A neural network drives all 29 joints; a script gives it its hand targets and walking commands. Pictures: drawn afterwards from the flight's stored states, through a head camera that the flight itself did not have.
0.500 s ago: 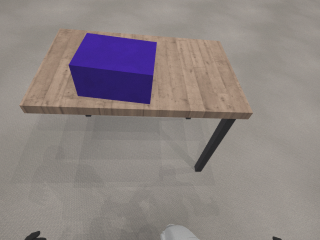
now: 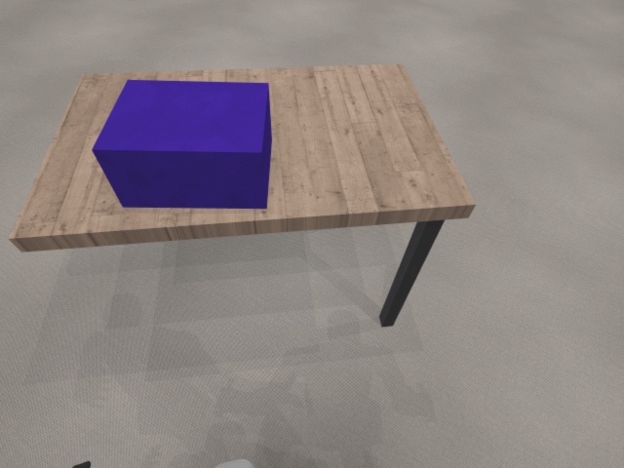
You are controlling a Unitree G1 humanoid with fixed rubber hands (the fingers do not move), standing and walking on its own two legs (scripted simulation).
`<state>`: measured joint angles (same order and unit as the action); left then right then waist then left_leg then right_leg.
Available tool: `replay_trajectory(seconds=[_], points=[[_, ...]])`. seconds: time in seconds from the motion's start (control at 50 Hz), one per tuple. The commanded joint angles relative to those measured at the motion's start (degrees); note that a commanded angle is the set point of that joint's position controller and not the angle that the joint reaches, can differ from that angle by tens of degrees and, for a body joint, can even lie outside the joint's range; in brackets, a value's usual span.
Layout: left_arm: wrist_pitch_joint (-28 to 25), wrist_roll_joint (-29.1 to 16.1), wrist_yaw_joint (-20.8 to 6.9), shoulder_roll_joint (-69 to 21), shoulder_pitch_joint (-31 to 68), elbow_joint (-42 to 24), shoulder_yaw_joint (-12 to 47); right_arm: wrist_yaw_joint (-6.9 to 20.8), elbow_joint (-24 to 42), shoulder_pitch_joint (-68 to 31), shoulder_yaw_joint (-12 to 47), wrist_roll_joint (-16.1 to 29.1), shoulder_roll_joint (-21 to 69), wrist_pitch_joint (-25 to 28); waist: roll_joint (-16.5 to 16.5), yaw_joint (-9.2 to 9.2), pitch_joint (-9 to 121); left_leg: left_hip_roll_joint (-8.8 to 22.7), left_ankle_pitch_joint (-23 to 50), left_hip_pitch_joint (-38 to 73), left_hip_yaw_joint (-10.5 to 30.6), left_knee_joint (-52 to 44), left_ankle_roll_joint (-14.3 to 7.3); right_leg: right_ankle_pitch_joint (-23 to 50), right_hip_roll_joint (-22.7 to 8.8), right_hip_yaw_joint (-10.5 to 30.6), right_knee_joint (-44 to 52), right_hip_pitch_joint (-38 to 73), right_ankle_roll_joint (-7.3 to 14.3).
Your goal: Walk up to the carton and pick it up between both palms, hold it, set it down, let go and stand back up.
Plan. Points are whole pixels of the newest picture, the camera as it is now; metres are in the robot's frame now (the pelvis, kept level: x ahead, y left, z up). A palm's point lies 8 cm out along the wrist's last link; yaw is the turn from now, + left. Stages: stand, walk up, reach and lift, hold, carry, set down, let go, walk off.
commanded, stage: walk up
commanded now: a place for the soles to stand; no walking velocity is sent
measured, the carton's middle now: (196, 144) +0.70 +0.22 -0.03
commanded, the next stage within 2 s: none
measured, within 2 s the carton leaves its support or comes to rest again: neither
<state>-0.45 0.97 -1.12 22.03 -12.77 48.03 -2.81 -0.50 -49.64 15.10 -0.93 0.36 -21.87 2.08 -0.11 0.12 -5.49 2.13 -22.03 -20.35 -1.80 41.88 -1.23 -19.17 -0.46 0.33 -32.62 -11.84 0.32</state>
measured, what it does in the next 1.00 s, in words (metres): steps on the spot: left foot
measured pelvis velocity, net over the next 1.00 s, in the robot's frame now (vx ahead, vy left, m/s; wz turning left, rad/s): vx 0.03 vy -0.03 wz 0.05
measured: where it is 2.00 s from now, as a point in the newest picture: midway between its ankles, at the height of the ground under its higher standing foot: (244, 466)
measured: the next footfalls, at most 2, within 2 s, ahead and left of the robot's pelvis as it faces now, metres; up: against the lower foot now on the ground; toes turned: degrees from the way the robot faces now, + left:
left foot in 0.04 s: +0.08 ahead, +0.12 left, +0.00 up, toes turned +4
left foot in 1.44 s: +0.20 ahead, +0.24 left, +0.00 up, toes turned +11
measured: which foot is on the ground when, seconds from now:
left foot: up 0.00-0.02, down 0.04-1.00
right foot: down 0.00-1.00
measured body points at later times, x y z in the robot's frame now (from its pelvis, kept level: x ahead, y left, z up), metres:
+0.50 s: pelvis +0.02 -0.03 +0.01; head +0.04 -0.03 +0.46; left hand +0.09 +0.29 -0.11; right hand +0.12 -0.33 -0.12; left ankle +0.04 +0.12 -0.73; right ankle +0.01 -0.15 -0.73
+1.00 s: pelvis +0.03 -0.03 +0.02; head +0.05 -0.02 +0.47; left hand +0.12 +0.29 -0.11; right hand +0.14 -0.33 -0.11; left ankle +0.04 +0.12 -0.73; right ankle +0.01 -0.15 -0.73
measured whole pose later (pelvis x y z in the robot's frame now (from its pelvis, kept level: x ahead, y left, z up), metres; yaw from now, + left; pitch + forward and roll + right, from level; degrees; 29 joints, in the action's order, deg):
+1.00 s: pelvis +0.03 -0.03 +0.02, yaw +3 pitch -1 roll +0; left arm -0.6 0.4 -0.8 21.4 -3.4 63.7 -1.0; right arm 0.4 -62.5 5.2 0.5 -0.6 -21.3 1.2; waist 0.5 -0.1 -2.2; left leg 2.6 -9.9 -10.1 0.2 20.8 2.1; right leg -13.7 -1.0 -1.9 -20.3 -5.8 -0.5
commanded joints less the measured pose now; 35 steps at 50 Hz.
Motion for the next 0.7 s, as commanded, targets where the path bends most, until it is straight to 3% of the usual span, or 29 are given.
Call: replay_trajectory(seconds=[0.0, 0.02, 0.04, 0.06, 0.08, 0.1, 0.12, 0.16, 0.2, 0.22, 0.24, 0.26, 0.28, 0.32, 0.38, 0.42, 0.44, 0.46, 0.5, 0.52, 0.54, 0.56, 0.58, 0.6, 0.62, 0.66, 0.68], points=[[0.1, -1.9, 0.7, 9.8, 3.3, -4.9, -2.2, -1.2, 0.3, 6.3, -4.5, -2.3, -12.7, 2.3, -3.4, -2.72, 9.1, 3.3, 19.1, 17.9, 5.3, -20.3, -2.5, 19.0, -5.6, 1.7, -9.5, -7.0, 5.4], [0.5, -2.3, 0.6, 6.5, 1.9, -4.8, -1.4, -1.3, 1.7, 4.1, -4.5, -2.6, -15.6, 2.6, -10.6, -0.15, 8.3, 15.0, 22.1, 18.4, 22.3, -23.5, -5.9, -1.1, -0.5, 0.0, -12.3, -13.8, 2.1], [1.6, -1.3, 1.3, 10.7, 1.7, -3.1, -1.9, -1.1, 2.0, 2.1, -4.5, -1.6, -18.2, 2.5, -9.4, -0.77, 8.8, 19.8, 8.4, 9.6, 28.1, -24.9, -12.7, -15.8, -1.0, 3.5, -14.0, -9.7, 1.7], [1.7, -1.6, 1.2, 11.5, 2.2, -1.3, -2.0, -0.9, 2.1, -0.8, -4.4, -1.7, -17.7, 2.6, -10.0, -0.17, 5.8, 19.3, 3.5, 5.8, 28.1, -26.6, -13.6, -16.3, -1.9, 4.2, -15.9, -8.8, 2.1], [1.3, -1.2, 0.8, 11.8, 2.6, -0.5, -1.9, -0.9, 2.1, -2.5, -3.6, -1.5, -15.6, 2.6, -9.1, 1.06, 3.5, 16.1, 2.9, 4.8, 21.2, -25.7, -11.3, -14.2, -2.9, 3.9, -14.0, -8.1, 2.5], [0.8, -1.3, 0.7, 11.2, 2.2, 0.0, -2.0, -0.7, 1.7, -3.9, -3.2, -1.6, -14.8, 2.4, -8.7, 1.2, 4.4, 13.9, 6.5, 5.5, 16.8, -23.8, -9.1, -12.0, -2.4, 2.8, -9.6, -6.8, 2.5], [0.5, -1.1, 0.4, 10.3, 3.3, 1.2, -1.9, -0.7, 1.4, -3.6, -2.7, -1.4, -13.4, 2.4, -7.6, 0.74, 2.6, 11.1, 8.6, 4.4, 14.5, -23.4, -7.6, -9.3, -2.2, 2.2, -6.8, -6.7, 2.3], [0.3, -0.5, 0.2, 9.8, 2.8, 2.3, -2.1, -0.5, 0.5, -2.9, -3.3, -2.0, -15.8, 2.3, -8.0, -0.11, 4.5, 10.4, 11.6, 5.0, 12.1, -21.8, -6.6, -2.9, -0.9, -0.9, -1.7, -2.7, 0.9], [0.0, -0.6, 0.6, 9.4, 1.0, 3.8, -2.1, -0.2, 0.8, -5.1, -3.3, -1.4, -15.1, 1.6, -7.2, 1.43, 7.9, 9.4, 12.1, 4.9, 9.7, -19.1, -5.1, 4.5, 0.1, -1.8, 6.4, 3.2, 0.9], [-0.3, -0.5, 0.8, 9.9, 1.7, 4.8, -2.0, 0.0, 0.5, -6.2, -2.7, -1.2, -13.3, 1.2, -5.2, 1.52, 8.4, 8.6, 12.2, 5.1, 9.3, -17.9, -4.1, 4.8, -1.5, 0.2, 10.6, 5.2, 0.8], [-0.8, 0.0, 1.0, 10.9, 2.9, 5.1, -1.9, 0.2, 0.7, -5.9, -2.3, -0.7, -11.3, 0.8, -2.6, 0.87, 8.3, 6.6, 8.4, 2.3, 8.3, -16.5, -2.1, 3.2, -5.4, 5.4, 12.6, 5.9, 1.6], [-1.5, 0.4, 1.1, 12.0, 6.6, 3.8, -2.3, 0.5, 0.1, -3.6, -1.7, -0.7, -9.3, 0.5, 2.8, -1.29, 6.9, 2.7, 5.3, 0.0, 5.6, -14.9, -0.1, -0.4, -9.9, 12.3, 15.3, 4.8, 3.3], [-1.5, 0.0, 0.7, 12.5, 10.0, 4.2, -1.9, 0.6, -2.0, -4.3, -2.0, -0.5, -10.1, 0.3, 2.9, -2.13, 6.1, 1.3, 3.1, 5.9, 2.9, -16.7, 0.4, -8.2, -10.2, 10.7, 16.5, -1.2, 4.2], [-1.4, -0.4, 0.5, 12.1, 10.2, 4.8, -1.1, 0.8, -3.0, -5.9, -2.3, -1.0, -11.2, 0.4, 1.4, -1.72, 3.6, 3.0, 3.1, 8.7, 5.2, -19.1, 0.0, -11.0, -7.3, 6.9, 15.9, -5.9, 2.8], [-1.9, -0.8, 0.5, 11.1, 8.6, 7.4, -0.7, 0.8, -4.9, -7.0, -1.5, -0.6, -11.8, 0.9, 2.2, -1.06, 3.5, 3.9, 13.5, 10.5, 5.7, -19.7, -0.1, 5.4, -6.6, 5.0, 14.1, -2.7, 1.5], [-2.2, -0.7, 0.8, 12.3, 8.9, 8.1, -0.8, 0.9, -5.7, -7.4, -1.1, -0.5, -10.4, 0.7, 4.2, -0.86, 4.0, 3.9, 17.1, 9.5, 4.4, -18.7, 0.5, 8.7, -7.7, 5.5, 15.0, 0.4, 1.5], [-2.2, -0.7, 0.8, 12.9, 9.7, 8.5, -0.9, 0.8, -6.2, -7.3, -1.2, -0.4, -11.1, 0.9, 3.8, -0.85, 5.5, 3.5, 19.6, 10.9, 4.6, -18.4, 0.8, 12.9, -7.8, 4.8, 14.5, 1.4, 1.5], [-2.2, -1.0, 0.9, 12.5, 10.2, 9.0, -0.9, 0.7, -6.9, -8.1, -1.3, -0.4, -11.8, 0.7, 0.5, -1.1, 7.4, 4.0, 21.0, 11.1, 4.0, -18.8, 0.8, 15.3, -7.7, 4.1, 13.4, 3.9, 1.6], [-2.1, -1.2, 1.1, 12.0, 8.7, 9.9, -0.8, 0.6, -6.8, -9.7, -1.1, -0.4, -11.5, 0.6, 1.5, -0.13, 8.8, 4.4, 23.3, 12.1, 4.5, -18.8, 0.3, 19.2, -7.2, 3.2, 13.4, 5.0, 1.3], [-2.0, -1.0, 1.2, 12.7, 9.7, 9.6, -0.6, 0.4, -7.2, -8.6, -1.3, -0.5, -11.6, 0.5, 1.4, -0.71, 9.6, 4.1, 24.8, 12.2, 3.4, -18.5, 0.5, 22.4, -7.6, 2.9, 12.3, 6.2, 1.8], [-1.9, -1.1, 1.2, 12.4, 8.7, 9.8, -0.7, 0.2, -7.6, -8.5, -1.3, -0.4, -12.0, 0.5, 3.6, -0.01, 11.0, 4.7, 27.6, 12.4, 3.7, -18.3, 0.3, 24.6, -7.8, 1.9, 11.9, 8.3, 1.3], [-1.7, -1.1, 1.3, 12.3, 9.4, 10.1, -0.5, 0.1, -7.9, -8.5, -1.5, -0.6, -12.6, 0.5, 2.1, -0.72, 10.8, 4.6, 29.9, 12.2, 3.3, -18.0, 0.0, 27.9, -7.4, 2.5, 10.7, 8.4, 1.6], [-1.6, -1.3, 1.3, 12.0, 9.5, 10.0, -0.7, 0.1, -8.7, -8.4, -1.2, -0.2, -11.9, 0.3, 0.9, -0.26, 10.2, 4.9, 29.2, 13.8, 2.9, -18.7, 0.4, 25.3, -7.4, 1.9, 11.7, 7.1, 1.6], [-1.5, -1.5, 1.4, 11.4, 8.5, 10.7, -0.7, 0.1, -8.6, -9.3, -1.0, -0.3, -11.5, 0.5, 2.7, 0.22, 11.7, 4.6, 30.5, 13.7, 3.7, -18.0, -0.1, 27.7, -7.2, 1.1, 11.2, 8.8, 1.3], [-1.3, -1.5, 1.2, 12.1, 9.8, 11.0, -0.5, 0.1, -9.0, -9.0, -1.2, -0.2, -11.9, 0.2, 3.0, -0.53, 10.7, 5.0, 28.9, 13.6, 3.9, -19.3, 0.3, 24.3, -7.2, 1.1, 11.5, 7.3, 0.9], [-1.0, -1.3, 1.2, 11.5, 9.8, 11.4, -0.5, -0.1, -9.4, -11.3, -1.2, -0.4, -11.3, 0.0, 1.9, 0.38, 9.3, 5.1, 29.8, 14.3, 3.8, -19.1, 0.5, 24.0, -7.3, 1.2, 12.0, 6.4, 0.7], [-1.0, -1.0, 1.2, 11.5, 9.6, 10.9, -0.5, -0.1, -9.1, -10.6, -1.1, -0.4, -11.6, 0.1, -0.5, -0.05, 9.9, 5.5, 30.0, 14.5, 3.8, -20.0, 0.1, 23.9, -7.0, 1.2, 11.9, 6.7, 1.0]])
